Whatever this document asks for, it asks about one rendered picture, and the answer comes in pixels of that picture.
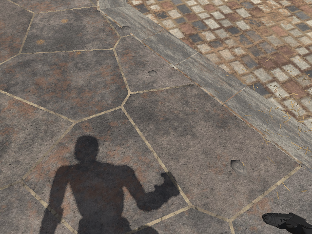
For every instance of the right robot hand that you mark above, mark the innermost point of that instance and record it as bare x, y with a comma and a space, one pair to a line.
292, 222

